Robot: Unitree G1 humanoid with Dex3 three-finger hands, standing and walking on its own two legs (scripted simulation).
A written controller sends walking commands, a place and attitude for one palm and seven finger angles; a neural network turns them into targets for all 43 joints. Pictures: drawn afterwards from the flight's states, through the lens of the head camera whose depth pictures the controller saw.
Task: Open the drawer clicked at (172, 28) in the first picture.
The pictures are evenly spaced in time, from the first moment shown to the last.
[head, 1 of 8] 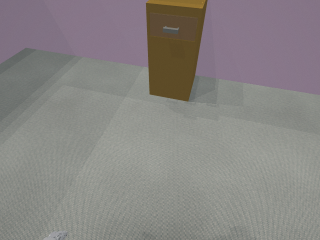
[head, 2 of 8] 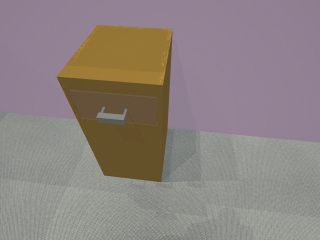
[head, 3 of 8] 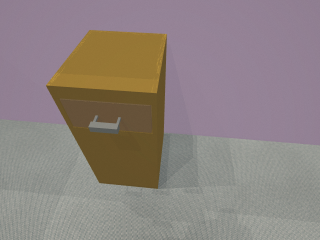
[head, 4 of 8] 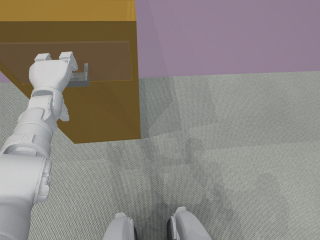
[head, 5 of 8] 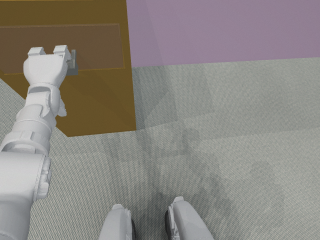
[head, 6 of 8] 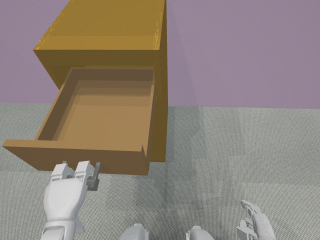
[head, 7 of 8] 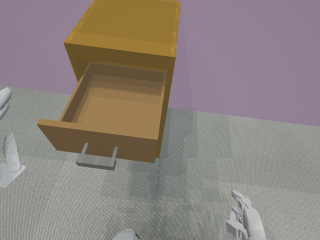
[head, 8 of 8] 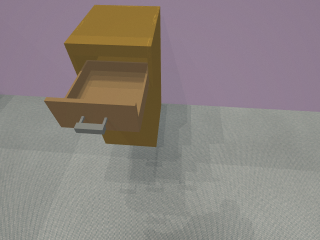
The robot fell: no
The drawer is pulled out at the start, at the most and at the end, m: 0.00 0.30 0.30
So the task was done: yes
